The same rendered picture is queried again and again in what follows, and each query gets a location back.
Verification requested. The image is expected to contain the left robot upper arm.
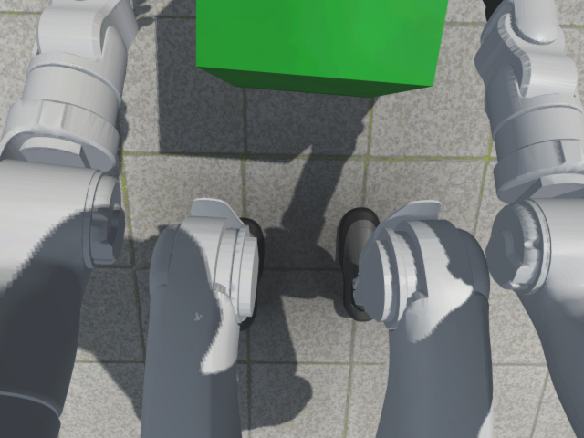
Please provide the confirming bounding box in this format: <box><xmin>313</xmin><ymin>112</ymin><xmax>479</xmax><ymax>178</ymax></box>
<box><xmin>0</xmin><ymin>159</ymin><xmax>126</xmax><ymax>438</ymax></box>

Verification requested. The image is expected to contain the right robot upper arm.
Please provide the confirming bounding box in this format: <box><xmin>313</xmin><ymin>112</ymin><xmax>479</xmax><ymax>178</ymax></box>
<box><xmin>485</xmin><ymin>198</ymin><xmax>584</xmax><ymax>438</ymax></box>

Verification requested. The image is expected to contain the robot right hand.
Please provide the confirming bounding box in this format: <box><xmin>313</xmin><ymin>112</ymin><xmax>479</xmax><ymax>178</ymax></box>
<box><xmin>483</xmin><ymin>0</ymin><xmax>503</xmax><ymax>21</ymax></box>

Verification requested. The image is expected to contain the robot left forearm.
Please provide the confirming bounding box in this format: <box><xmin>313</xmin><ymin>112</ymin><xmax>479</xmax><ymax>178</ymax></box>
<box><xmin>0</xmin><ymin>0</ymin><xmax>139</xmax><ymax>172</ymax></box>

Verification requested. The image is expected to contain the robot right foot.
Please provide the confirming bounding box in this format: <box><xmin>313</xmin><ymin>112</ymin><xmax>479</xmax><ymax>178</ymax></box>
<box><xmin>339</xmin><ymin>207</ymin><xmax>380</xmax><ymax>322</ymax></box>

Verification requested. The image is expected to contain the robot right shin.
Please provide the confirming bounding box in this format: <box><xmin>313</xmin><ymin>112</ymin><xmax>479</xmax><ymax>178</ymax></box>
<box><xmin>352</xmin><ymin>200</ymin><xmax>490</xmax><ymax>319</ymax></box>

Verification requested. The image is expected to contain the robot right forearm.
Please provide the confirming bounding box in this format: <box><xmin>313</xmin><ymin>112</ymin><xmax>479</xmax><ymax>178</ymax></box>
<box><xmin>474</xmin><ymin>0</ymin><xmax>584</xmax><ymax>204</ymax></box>

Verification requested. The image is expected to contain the carton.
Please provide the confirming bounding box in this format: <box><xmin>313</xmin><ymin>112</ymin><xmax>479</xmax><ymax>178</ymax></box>
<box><xmin>196</xmin><ymin>0</ymin><xmax>448</xmax><ymax>98</ymax></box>

